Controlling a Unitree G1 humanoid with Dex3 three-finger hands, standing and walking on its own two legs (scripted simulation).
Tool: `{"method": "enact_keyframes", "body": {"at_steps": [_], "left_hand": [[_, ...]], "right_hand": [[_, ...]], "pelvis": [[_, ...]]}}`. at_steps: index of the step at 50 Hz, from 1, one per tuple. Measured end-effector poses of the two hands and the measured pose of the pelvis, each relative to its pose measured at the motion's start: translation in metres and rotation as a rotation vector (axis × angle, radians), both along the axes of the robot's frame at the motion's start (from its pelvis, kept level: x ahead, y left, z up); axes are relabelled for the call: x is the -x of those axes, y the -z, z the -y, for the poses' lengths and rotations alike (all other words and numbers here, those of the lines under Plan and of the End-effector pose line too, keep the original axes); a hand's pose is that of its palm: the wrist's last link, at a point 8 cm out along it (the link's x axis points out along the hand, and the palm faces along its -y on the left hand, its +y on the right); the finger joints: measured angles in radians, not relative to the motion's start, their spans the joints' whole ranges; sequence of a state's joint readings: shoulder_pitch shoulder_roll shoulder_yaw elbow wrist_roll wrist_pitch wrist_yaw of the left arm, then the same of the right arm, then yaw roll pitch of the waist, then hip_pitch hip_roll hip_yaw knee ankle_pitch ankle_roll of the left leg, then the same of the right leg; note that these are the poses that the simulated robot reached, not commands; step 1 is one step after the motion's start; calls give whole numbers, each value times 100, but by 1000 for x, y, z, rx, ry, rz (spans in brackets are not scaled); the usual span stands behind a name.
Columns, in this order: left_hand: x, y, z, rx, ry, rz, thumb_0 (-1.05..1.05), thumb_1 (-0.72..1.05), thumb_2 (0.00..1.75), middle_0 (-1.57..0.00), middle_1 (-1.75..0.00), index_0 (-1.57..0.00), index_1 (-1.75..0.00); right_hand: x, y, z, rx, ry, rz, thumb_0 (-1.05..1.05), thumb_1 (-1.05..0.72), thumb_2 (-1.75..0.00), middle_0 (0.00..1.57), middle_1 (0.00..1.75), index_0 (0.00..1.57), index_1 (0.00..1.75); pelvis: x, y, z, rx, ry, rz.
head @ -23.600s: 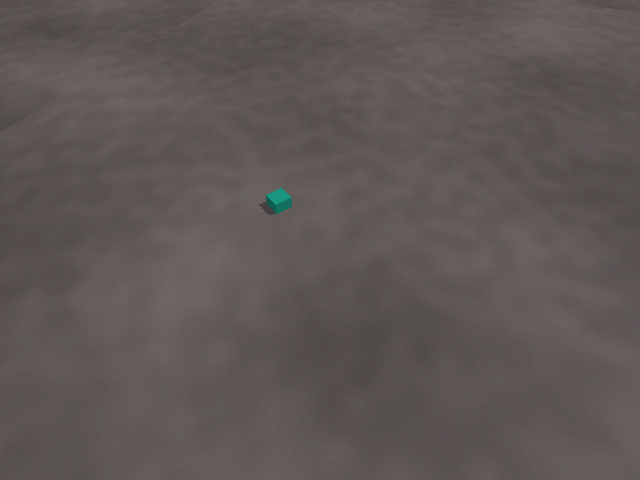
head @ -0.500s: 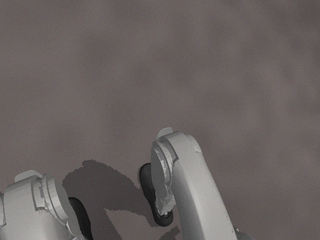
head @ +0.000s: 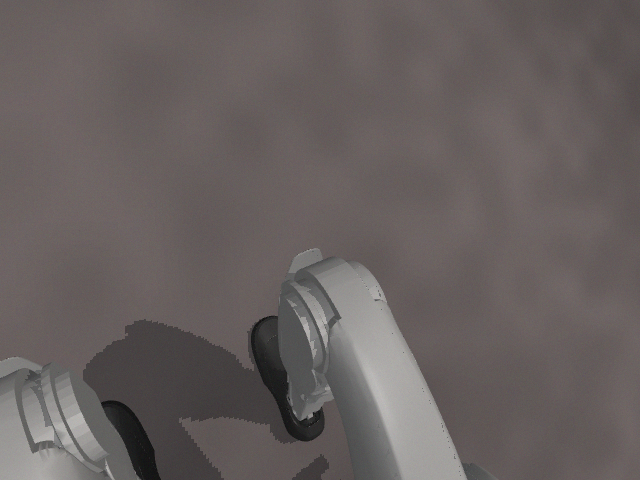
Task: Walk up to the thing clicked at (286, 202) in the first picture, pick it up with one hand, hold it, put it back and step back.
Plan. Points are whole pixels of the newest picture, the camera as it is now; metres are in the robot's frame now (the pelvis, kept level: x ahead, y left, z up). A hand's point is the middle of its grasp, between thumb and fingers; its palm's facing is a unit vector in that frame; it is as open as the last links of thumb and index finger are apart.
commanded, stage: rest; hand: left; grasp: from above
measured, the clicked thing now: out of the picture +0.49 +0.33 -0.25
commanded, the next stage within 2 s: open in 0.52 s
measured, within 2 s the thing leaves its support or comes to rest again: rests again in 0.74 s
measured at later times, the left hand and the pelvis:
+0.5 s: hand out of the picture +0.49 +0.32 -0.23, palm faces -0.25 -0.36 -0.90, open 10.9 cm; pelvis +0.00 +0.00 +0.00, yaw -2 degrees
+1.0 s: hand out of the picture +0.49 +0.33 -0.23, palm faces -0.25 -0.36 -0.90, open 12.8 cm; pelvis -0.01 +0.00 +0.01, yaw -3 degrees
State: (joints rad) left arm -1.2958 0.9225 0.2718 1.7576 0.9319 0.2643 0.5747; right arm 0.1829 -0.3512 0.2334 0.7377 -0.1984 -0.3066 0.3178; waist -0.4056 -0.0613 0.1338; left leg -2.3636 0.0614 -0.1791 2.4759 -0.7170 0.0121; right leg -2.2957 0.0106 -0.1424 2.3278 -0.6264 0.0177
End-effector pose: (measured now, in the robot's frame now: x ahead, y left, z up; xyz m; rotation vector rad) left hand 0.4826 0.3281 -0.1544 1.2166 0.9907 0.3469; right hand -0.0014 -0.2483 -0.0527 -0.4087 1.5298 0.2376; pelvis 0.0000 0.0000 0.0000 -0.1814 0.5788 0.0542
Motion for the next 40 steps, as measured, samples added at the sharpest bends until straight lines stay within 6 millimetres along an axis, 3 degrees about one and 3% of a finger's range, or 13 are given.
{"method": "enact_keyframes", "body": {"at_steps": [34,40], "left_hand": [[-4,25,2,4,-30,-4,-4,-11,56,-58,-60,-62,-59],[-5,25,2,-2,-29,3,-2,-13,64,-50,-67,-53,-67]], "right_hand": [[12,-22,-14,-2,-19,-21,0,-92,-91,20,30,20,30],[14,-24,-14,2,-23,-25,0,-91,-90,20,30,20,30]], "pelvis": [[3,-4,-3,36,12,30],[5,-5,-3,41,14,33]]}}
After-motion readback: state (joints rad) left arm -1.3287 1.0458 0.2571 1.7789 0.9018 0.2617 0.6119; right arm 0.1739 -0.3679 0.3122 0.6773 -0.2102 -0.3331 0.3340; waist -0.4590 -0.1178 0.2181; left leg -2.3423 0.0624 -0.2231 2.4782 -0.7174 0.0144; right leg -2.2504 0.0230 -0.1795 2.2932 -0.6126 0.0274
